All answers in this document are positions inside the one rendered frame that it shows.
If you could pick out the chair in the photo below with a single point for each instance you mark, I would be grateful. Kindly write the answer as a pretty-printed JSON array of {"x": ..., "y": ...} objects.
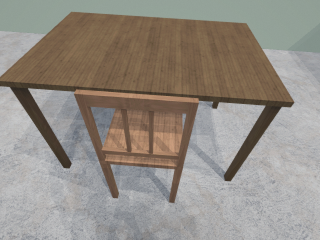
[{"x": 145, "y": 131}]

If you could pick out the table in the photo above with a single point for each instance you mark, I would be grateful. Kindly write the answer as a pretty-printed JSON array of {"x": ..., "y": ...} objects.
[{"x": 214, "y": 61}]

